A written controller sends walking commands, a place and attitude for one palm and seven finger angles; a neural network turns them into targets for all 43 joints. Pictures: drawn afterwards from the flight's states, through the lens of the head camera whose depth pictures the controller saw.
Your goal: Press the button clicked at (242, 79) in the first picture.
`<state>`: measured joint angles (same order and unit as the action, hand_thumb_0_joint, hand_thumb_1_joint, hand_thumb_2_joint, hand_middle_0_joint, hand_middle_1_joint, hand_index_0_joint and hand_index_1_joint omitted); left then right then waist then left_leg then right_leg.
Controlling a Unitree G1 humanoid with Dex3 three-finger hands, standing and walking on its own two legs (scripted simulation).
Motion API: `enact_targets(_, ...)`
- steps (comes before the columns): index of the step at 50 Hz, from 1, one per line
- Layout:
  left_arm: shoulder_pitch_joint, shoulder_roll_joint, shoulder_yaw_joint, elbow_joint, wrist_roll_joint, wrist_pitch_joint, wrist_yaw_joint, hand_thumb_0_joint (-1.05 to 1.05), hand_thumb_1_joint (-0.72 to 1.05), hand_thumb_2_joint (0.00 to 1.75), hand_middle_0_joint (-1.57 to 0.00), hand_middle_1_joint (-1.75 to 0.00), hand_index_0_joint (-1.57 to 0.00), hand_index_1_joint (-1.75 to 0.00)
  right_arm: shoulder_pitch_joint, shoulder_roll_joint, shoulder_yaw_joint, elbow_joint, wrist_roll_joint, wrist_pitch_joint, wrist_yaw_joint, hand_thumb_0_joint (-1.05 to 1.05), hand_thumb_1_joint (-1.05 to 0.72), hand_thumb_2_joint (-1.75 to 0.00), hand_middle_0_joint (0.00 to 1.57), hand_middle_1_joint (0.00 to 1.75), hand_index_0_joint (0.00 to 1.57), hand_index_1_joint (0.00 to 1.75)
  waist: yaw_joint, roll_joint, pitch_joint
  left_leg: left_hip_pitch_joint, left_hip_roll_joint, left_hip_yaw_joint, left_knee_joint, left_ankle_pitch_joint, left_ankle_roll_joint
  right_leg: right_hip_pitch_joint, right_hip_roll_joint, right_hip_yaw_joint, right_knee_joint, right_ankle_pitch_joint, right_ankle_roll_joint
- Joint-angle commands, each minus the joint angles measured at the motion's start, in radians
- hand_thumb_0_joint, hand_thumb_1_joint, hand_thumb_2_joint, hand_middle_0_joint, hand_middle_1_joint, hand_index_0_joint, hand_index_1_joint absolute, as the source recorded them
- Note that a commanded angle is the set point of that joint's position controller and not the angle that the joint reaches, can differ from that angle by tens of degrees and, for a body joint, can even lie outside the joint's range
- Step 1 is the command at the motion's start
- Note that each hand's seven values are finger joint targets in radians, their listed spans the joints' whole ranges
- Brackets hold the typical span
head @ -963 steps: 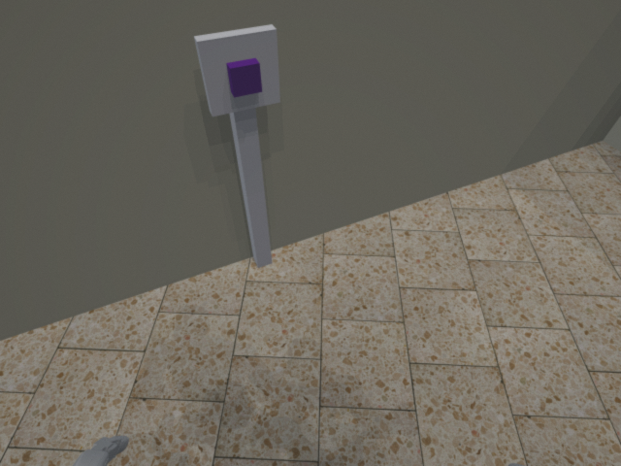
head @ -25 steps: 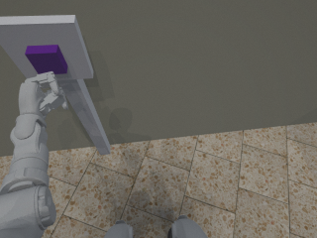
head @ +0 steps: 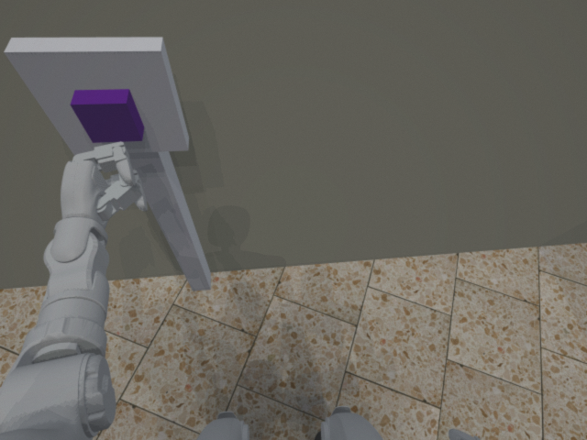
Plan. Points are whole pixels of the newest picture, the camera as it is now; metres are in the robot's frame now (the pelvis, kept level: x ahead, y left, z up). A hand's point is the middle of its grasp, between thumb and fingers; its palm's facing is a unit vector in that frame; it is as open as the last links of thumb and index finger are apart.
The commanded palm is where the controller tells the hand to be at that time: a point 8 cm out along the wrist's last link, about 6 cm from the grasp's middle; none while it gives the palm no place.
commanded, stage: aim a knuckle at the button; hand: left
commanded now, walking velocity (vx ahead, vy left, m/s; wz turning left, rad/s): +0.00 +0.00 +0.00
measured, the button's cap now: (110, 115) +0.54 +0.25 +0.09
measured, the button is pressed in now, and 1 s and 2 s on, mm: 0 12 0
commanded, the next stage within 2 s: press the button with the knuckle in 0.06 s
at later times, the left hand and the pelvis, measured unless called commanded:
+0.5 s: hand (137, 169) +0.46 +0.21 +0.07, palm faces +0.10 -0.99 -0.02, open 3.1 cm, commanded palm +0.44 +0.26 +0.07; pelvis -0.01 -0.01 +0.00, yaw +0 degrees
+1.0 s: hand (132, 155) +0.49 +0.22 +0.06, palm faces +0.10 -0.99 -0.02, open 2.8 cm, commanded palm +0.48 +0.26 +0.07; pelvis -0.01 +0.00 -0.01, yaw +1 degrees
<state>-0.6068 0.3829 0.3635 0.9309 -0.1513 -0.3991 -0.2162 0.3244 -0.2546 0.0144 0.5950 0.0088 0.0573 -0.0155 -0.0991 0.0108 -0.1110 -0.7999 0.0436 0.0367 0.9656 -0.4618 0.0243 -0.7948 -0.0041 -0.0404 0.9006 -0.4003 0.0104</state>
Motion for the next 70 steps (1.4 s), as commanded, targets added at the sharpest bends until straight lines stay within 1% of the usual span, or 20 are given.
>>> enact_targets(1, -0.342, 0.251, 0.058, -0.24, -0.01, -0.076, 0.031, 0.0, 0.9, 0.9, -1.3, -1.5, -1.3, -1.5, 0.097, -0.162, -0.06, -0.077, 0.001, -0.023, -0.011, 0.0, -0.9, -0.9, 0.2, 0.3, 0.2, 0.3, 0.009, 0.058, -0.385, 0.267, -0.015, -0.06, -0.121, 0.418, -0.012, 0.195, 0.033, 0.0, -0.072, 0.318, -0.03)
enact_targets(5, -0.363, 0.225, 0.026, -0.286, -0.001, -0.085, 0.036, 0.0, 0.9, 0.9, -1.3, -1.5, -1.3, -1.5, 0.091, -0.157, -0.059, -0.074, 0.001, -0.027, -0.012, 0.0, -0.9, -0.9, 0.2, 0.3, 0.2, 0.3, 0.004, 0.116, -0.399, 0.314, -0.014, -0.064, -0.122, 0.433, -0.018, 0.176, 0.033, 0.003, -0.074, 0.311, -0.032)
enact_targets(8, -0.383, 0.204, 0.01, -0.242, -0.009, -0.077, 0.028, 0.0, 0.9, 0.9, -1.3, -1.5, -1.3, -1.5, 0.094, -0.158, -0.057, -0.061, 0.004, -0.031, -0.018, 0.0, -0.9, -0.9, 0.2, 0.3, 0.2, 0.3, -0.016, 0.077, -0.372, 0.296, -0.015, -0.062, -0.124, 0.381, -0.014, 0.17, 0.035, 0.003, -0.087, 0.289, -0.029)
enact_targets(11, -0.456, 0.25, 0.029, -0.155, -0.004, -0.067, 0.016, 0.0, 0.9, 0.9, -1.3, -1.5, -1.3, -1.5, 0.097, -0.163, -0.05, -0.04, 0.005, -0.032, -0.028, 0.0, -0.9, -0.9, 0.2, 0.3, 0.2, 0.3, -0.031, 0.043, -0.321, 0.22, -0.021, -0.06, -0.124, 0.304, -0.006, 0.175, 0.03, 0.01, -0.092, 0.259, -0.028)
enact_targets(14, -0.489, 0.287, 0.054, -0.125, 0.005, -0.074, 0.011, 0.0, 0.9, 0.9, -1.3, -1.5, -1.3, -1.5, 0.106, -0.168, -0.049, -0.035, 0.001, -0.035, -0.031, 0.0, -0.9, -0.9, 0.2, 0.3, 0.2, 0.3, -0.025, 0.07, -0.362, 0.236, -0.023, -0.065, -0.117, 0.312, -0.007, 0.162, 0.027, 0.011, -0.082, 0.252, -0.03)
enact_targets(15, -0.521, 0.264, 0.027, -0.133, 0.007, -0.079, 0.006, 0.0, 0.9, 0.9, -1.3, -1.5, -1.3, -1.5, 0.102, -0.163, -0.048, -0.033, 0.0, -0.037, -0.031, 0.0, -0.9, -0.9, 0.2, 0.3, 0.2, 0.3, -0.034, 0.103, -0.369, 0.246, -0.024, -0.062, -0.111, 0.317, -0.007, 0.151, 0.026, 0.015, -0.082, 0.255, -0.029)
enact_targets(20, -0.494, 0.335, 0.09, -0.081, 0.005, -0.086, -0.005, 0.0, 0.9, 0.9, -1.3, -1.5, -1.3, -1.5, 0.127, -0.175, -0.051, -0.033, -0.007, -0.032, -0.026, 0.0, -0.9, -0.9, 0.2, 0.3, 0.2, 0.3, -0.019, 0.058, -0.433, 0.222, -0.024, -0.059, -0.093, 0.351, -0.003, 0.196, 0.029, 0.021, -0.068, 0.299, -0.026)
enact_targets(23, -0.507, 0.312, 0.063, -0.031, 0.011, -0.066, -0.017, 0.0, 0.9, 0.9, -1.3, -1.5, -1.3, -1.5, 0.134, -0.173, -0.047, -0.034, -0.005, -0.024, -0.023, 0.0, -0.9, -0.9, 0.2, 0.3, 0.2, 0.3, -0.032, 0.078, -0.394, 0.201, -0.022, -0.055, -0.092, 0.351, -0.003, 0.173, 0.03, 0.019, -0.068, 0.302, -0.025)
enact_targets(26, -0.544, 0.376, 0.098, -0.021, 0.016, -0.056, -0.015, 0.0, 0.9, 0.9, -1.3, -1.5, -1.3, -1.5, 0.148, -0.183, -0.049, -0.038, -0.005, -0.017, -0.026, 0.0, -0.9, -0.9, 0.2, 0.3, 0.2, 0.3, -0.039, 0.041, -0.38, 0.148, -0.024, -0.05, -0.093, 0.306, 0.005, 0.196, 0.03, 0.03, -0.079, 0.285, -0.02)
enact_targets(28, -0.585, 0.429, 0.133, -0.06, 0.021, -0.072, -0.009, 0.0, 0.9, 0.9, -1.3, -1.5, -1.3, -1.5, 0.156, -0.185, -0.049, -0.037, -0.009, -0.015, -0.029, 0.0, -0.9, -0.9, 0.2, 0.3, 0.2, 0.3, -0.034, 0.072, -0.436, 0.164, -0.024, -0.052, -0.084, 0.337, 0.005, 0.214, 0.028, 0.035, -0.067, 0.313, -0.02)
enact_targets(32, -0.622, 0.395, 0.104, -0.071, 0.027, -0.098, -0.011, 0.0, 0.9, 0.9, -1.3, -1.5, -1.3, -1.5, 0.167, -0.178, -0.049, -0.027, -0.016, -0.016, -0.024, 0.0, -0.9, -0.9, 0.2, 0.3, 0.2, 0.3, -0.052, 0.137, -0.457, 0.222, -0.019, -0.06, -0.07, 0.381, 0.001, 0.163, 0.034, 0.029, -0.058, 0.319, -0.024)
enact_targets(41, -0.695, 0.411, 0.087, 0.034, 0.032, -0.046, -0.026, 0.0, 0.9, 0.9, -1.3, -1.5, -1.3, -1.5, 0.197, -0.194, -0.044, -0.009, -0.016, -0.005, -0.028, 0.0, -0.9, -0.9, 0.2, 0.3, 0.2, 0.3, -0.091, 0.107, -0.398, 0.179, -0.015, -0.071, -0.072, 0.326, 0.006, 0.106, 0.036, 0.022, -0.074, 0.258, -0.018)
enact_targets(43, -0.723, 0.457, 0.119, 0.027, 0.042, -0.052, -0.017, 0.0, 0.9, 0.9, -1.3, -1.5, -1.3, -1.5, 0.208, -0.199, -0.045, -0.004, -0.02, -0.005, -0.029, 0.0, -0.9, -0.9, 0.2, 0.3, 0.2, 0.3, -0.092, 0.118, -0.425, 0.196, -0.012, -0.078, -0.064, 0.346, 0.006, 0.09, 0.035, 0.02, -0.066, 0.259, -0.019)
enact_targets(48, -0.784, 0.404, 0.078, 0.036, 0.047, -0.069, -0.004, 0.0, 0.9, 0.9, -1.3, -1.5, -1.3, -1.5, 0.213, -0.199, -0.042, 0.006, -0.029, -0.01, -0.021, 0.0, -0.9, -0.9, 0.2, 0.3, 0.2, 0.3, -0.108, 0.169, -0.439, 0.259, -0.007, -0.1, -0.054, 0.358, -0.004, 0.005, 0.039, 0.004, -0.058, 0.212, -0.026)
enact_targets(51, -0.823, 0.404, 0.068, 0.056, 0.053, -0.066, 0.004, 0.0, 0.9, 0.9, -1.3, -1.5, -1.3, -1.5, 0.216, -0.201, -0.041, 0.012, -0.03, -0.012, -0.022, 0.0, -0.9, -0.9, 0.2, 0.3, 0.2, 0.3, -0.129, 0.149, -0.431, 0.24, -0.006, -0.104, -0.048, 0.336, -0.002, -0.011, 0.038, 0.002, -0.058, 0.195, -0.022)
enact_targets(54, -0.864, 0.426, 0.078, 0.048, 0.063, -0.072, 0.015, 0.0, 0.9, 0.9, -1.3, -1.5, -1.3, -1.5, 0.223, -0.204, -0.04, 0.019, -0.034, -0.015, -0.021, 0.0, -0.9, -0.9, 0.2, 0.3, 0.2, 0.3, -0.127, 0.174, -0.459, 0.26, -0.006, -0.117, -0.049, 0.338, -0.005, -0.022, 0.038, -0.002, -0.052, 0.183, -0.026)
enact_targets(57, -0.92, 0.382, 0.037, 0.065, 0.072, -0.066, 0.027, 0.0, 0.9, 0.9, -1.3, -1.5, -1.3, -1.5, 0.224, -0.203, -0.035, 0.027, -0.039, -0.019, -0.021, 0.0, -0.9, -0.9, 0.2, 0.3, 0.2, 0.3, -0.155, 0.189, -0.424, 0.259, -0.004, -0.128, -0.045, 0.309, -0.004, -0.08, 0.037, -0.005, -0.052, 0.153, -0.026)
enact_targets(59, -0.93, 0.439, 0.066, 0.091, 0.079, -0.063, 0.036, 0.0, 0.9, 0.9, -1.3, -1.5, -1.3, -1.5, 0.227, -0.213, -0.033, 0.027, -0.037, -0.021, -0.023, 0.0, -0.9, -0.9, 0.2, 0.3, 0.2, 0.3, -0.152, 0.17, -0.415, 0.23, -0.005, -0.133, -0.052, 0.255, -0.005, -0.077, 0.037, -0.005, -0.055, 0.118, -0.025)
enact_targets(61, -0.966, 0.4, 0.029, 0.085, 0.083, -0.064, 0.041, 0.0, 0.9, 0.9, -1.3, -1.5, -1.3, -1.5, 0.225, -0.209, -0.03, 0.027, -0.038, -0.028, -0.022, 0.0, -0.9, -0.9, 0.2, 0.3, 0.2, 0.3, -0.164, 0.191, -0.425, 0.233, -0.008, -0.135, -0.051, 0.23, -0.003, -0.092, 0.035, -0.004, -0.055, 0.103, -0.026)
enact_targets(70, -1.034, 0.442, 0.026, 0.115, 0.085, -0.056, 0.044, 0.0, 0.9, 0.9, -1.3, -1.5, -1.3, -1.5, 0.235, -0.222, -0.017, 0.032, -0.039, -0.05, -0.029, 0.0, -0.9, -0.9, 0.2, 0.3, 0.2, 0.3, -0.19, 0.189, -0.427, 0.184, -0.009, -0.143, -0.047, 0.138, 0.003, -0.112, 0.033, -0.001, -0.053, 0.054, -0.024)
